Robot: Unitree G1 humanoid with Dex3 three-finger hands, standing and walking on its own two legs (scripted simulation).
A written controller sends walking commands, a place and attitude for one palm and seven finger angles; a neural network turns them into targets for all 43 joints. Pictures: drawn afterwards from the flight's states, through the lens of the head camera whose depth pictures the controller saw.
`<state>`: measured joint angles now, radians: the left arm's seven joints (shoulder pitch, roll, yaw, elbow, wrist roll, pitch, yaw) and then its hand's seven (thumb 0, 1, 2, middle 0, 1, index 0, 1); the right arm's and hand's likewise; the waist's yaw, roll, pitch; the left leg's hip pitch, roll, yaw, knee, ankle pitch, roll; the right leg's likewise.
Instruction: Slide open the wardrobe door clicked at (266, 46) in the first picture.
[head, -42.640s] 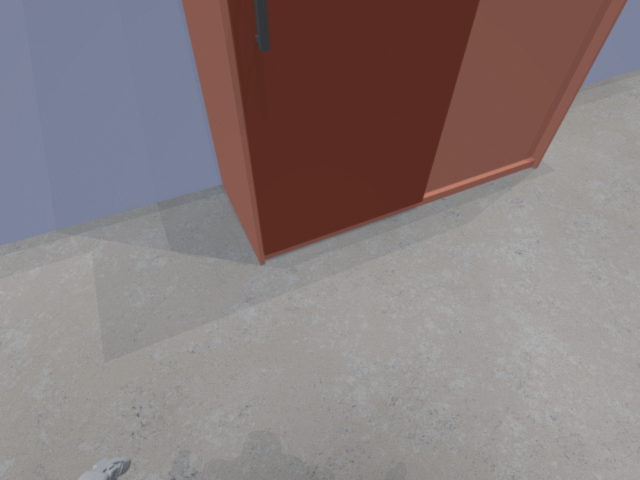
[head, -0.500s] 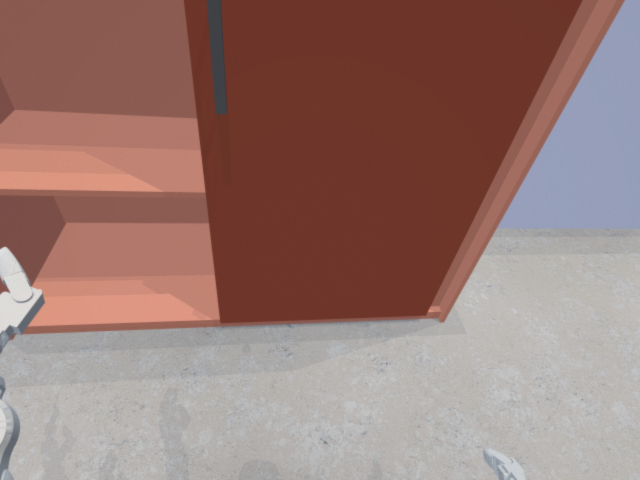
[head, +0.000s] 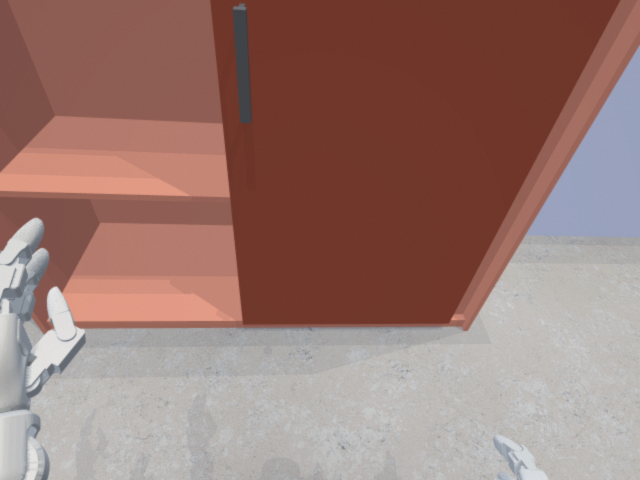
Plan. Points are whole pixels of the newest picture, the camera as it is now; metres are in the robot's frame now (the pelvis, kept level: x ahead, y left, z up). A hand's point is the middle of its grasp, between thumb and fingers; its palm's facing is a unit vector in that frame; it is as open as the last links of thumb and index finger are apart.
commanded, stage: stop stepping back and stand still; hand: left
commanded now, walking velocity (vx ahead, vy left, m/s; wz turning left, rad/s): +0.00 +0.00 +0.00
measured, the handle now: (244, 65) +0.77 +0.23 +0.20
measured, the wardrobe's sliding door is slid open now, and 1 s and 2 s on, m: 0.67 0.67 0.67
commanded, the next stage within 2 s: let the arm hang, fingers relaxed in 0.56 s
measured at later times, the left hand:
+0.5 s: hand (89, 285) +0.25 +0.27 +0.16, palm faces +0.41 -0.82 -0.40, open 7.4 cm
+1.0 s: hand out of the picture +0.04 +0.19 -0.17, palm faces -0.02 -0.99 -0.16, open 7.1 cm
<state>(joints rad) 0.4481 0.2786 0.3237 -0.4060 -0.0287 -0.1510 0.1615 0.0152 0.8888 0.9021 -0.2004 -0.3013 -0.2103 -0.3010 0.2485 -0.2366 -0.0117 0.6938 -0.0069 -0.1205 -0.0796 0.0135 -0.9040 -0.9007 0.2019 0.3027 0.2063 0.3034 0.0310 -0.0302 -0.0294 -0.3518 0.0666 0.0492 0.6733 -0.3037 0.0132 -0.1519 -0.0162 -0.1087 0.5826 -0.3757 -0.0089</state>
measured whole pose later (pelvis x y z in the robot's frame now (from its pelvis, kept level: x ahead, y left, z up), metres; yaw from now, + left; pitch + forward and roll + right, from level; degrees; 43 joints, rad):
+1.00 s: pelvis +0.00 +0.02 +0.00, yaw +1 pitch +0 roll -1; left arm 0.30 0.20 -0.02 0.86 0.02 0.06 0.01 0.00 0.96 0.90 -0.20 -0.30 -0.21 -0.30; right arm 0.22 -0.24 0.02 0.91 -0.03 0.04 0.02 0.01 -0.91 -0.90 0.20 0.30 0.20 0.30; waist -0.02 -0.04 0.03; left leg -0.37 0.02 0.05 0.56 -0.19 0.03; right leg -0.24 -0.04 -0.08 0.56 -0.32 0.02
